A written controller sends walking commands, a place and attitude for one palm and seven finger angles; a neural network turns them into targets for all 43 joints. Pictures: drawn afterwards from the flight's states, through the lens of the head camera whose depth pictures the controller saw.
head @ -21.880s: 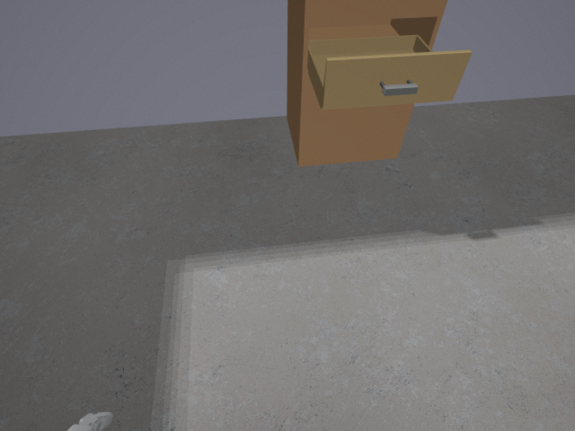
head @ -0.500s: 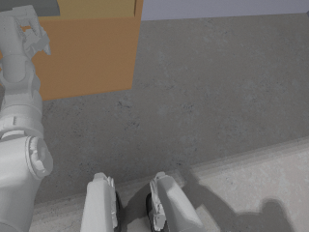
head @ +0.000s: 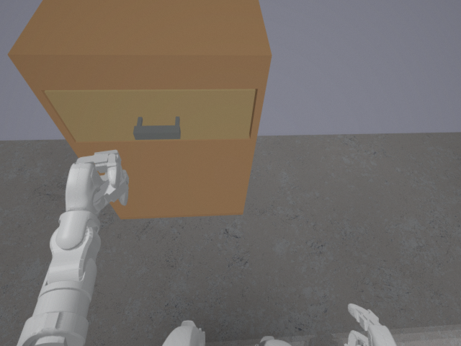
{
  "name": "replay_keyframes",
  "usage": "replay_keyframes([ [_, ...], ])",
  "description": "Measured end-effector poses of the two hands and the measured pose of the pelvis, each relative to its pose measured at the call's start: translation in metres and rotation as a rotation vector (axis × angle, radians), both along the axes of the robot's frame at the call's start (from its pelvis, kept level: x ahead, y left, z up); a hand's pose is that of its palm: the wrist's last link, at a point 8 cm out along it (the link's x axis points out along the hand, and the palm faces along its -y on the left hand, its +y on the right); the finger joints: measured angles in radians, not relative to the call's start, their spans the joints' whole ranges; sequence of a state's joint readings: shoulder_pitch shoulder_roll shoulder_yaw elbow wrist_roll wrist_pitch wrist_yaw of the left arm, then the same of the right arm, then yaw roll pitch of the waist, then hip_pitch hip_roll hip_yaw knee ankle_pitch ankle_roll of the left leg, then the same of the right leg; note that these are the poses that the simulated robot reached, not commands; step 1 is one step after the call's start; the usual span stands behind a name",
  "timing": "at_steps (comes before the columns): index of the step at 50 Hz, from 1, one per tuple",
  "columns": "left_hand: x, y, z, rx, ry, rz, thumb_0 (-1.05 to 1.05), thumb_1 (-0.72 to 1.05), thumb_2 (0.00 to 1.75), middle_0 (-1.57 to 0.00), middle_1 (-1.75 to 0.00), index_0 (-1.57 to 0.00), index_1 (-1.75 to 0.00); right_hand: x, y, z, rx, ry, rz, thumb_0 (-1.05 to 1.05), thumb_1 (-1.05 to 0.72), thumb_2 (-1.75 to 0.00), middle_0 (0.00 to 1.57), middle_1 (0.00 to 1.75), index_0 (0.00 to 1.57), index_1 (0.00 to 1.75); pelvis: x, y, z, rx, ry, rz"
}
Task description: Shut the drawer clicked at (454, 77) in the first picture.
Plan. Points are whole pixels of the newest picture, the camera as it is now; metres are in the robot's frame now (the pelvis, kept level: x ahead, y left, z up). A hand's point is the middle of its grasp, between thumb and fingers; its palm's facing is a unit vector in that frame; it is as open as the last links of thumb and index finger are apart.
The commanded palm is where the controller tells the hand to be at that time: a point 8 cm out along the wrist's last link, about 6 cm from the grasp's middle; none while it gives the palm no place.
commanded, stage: draw the hand back to the body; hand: left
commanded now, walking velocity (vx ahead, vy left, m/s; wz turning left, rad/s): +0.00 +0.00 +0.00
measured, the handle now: (158, 126) +0.63 +0.19 -0.08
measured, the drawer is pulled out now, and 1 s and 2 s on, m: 0.00 0.00 0.00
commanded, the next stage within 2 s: step back with the hand held close in 0.86 s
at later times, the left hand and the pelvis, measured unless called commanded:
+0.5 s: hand (28, 234) +0.24 +0.23 +0.18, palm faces +0.28 -0.91 -0.32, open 3.3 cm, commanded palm +0.19 +0.28 +0.20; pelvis +0.01 +0.01 +0.06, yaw +0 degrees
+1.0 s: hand out of the picture +0.19 +0.23 +0.22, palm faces +0.38 -0.85 -0.37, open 3.3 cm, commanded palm +0.14 +0.27 +0.24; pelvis +0.01 -0.01 +0.07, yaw +0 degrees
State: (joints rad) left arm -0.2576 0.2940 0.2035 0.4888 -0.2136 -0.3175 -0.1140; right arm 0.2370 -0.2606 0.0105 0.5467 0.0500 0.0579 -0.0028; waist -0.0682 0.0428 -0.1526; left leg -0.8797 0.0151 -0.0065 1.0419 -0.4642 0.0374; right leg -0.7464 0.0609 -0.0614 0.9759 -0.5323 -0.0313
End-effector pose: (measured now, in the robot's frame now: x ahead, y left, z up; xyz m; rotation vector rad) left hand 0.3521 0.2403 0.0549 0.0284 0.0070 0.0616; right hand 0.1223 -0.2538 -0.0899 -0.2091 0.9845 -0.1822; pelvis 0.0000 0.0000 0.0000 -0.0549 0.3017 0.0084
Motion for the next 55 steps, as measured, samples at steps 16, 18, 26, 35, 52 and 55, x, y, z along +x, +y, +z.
replay_keyframes([
  [16,-0.101,0.027,0.088,0.261,0.105,0.205,0.02,0.90,0.90,-1.40,-1.60,-1.39,-1.60,0.056,0.040,0.064,0.044,-0.206,0.064,0.01,-0.91,-0.90,0.20,0.30,0.20,0.30,0.008,0.007,0.054,0.037,-0.249,0.003],
  [18,-0.110,0.027,0.101,0.267,0.077,0.207,0.02,0.90,0.90,-1.40,-1.60,-1.39,-1.60,0.063,0.044,0.070,0.056,-0.237,0.080,0.01,-0.90,-0.90,0.20,0.30,0.20,0.30,0.010,0.008,0.058,0.040,-0.268,0.002],
  [26,-0.154,0.029,0.141,0.310,0.000,0.234,0.02,0.90,0.90,-1.40,-1.60,-1.39,-1.60,0.079,0.049,0.085,0.073,-0.314,0.125,0.01,-0.90,-0.90,0.20,0.30,0.20,0.30,0.014,0.005,0.065,0.046,-0.322,0.000],
  [35,-0.200,0.035,0.190,0.421,-0.115,0.307,0.02,0.90,0.90,-1.41,-1.60,-1.40,-1.60,0.081,0.041,0.086,0.067,-0.346,0.149,0.01,-0.90,-0.90,0.20,0.30,0.20,0.30,0.014,-0.001,0.067,0.048,-0.349,0.004],
  [52,-0.203,0.025,0.190,0.426,-0.140,0.300,0.02,0.89,0.90,-1.41,-1.60,-1.40,-1.60,0.062,0.022,0.083,0.034,-0.332,0.118,0.01,-0.90,-0.90,0.20,0.30,0.20,0.30,0.007,-0.012,0.067,0.042,-0.363,0.001],
  [55,-0.197,0.032,0.201,0.485,-0.193,0.294,0.02,0.89,0.90,-1.41,-1.60,-1.40,-1.60,0.057,0.017,0.082,0.027,-0.301,0.099,0.01,-0.90,-0.90,0.20,0.30,0.20,0.30,0.005,-0.011,0.068,0.034,-0.338,-0.005],
])
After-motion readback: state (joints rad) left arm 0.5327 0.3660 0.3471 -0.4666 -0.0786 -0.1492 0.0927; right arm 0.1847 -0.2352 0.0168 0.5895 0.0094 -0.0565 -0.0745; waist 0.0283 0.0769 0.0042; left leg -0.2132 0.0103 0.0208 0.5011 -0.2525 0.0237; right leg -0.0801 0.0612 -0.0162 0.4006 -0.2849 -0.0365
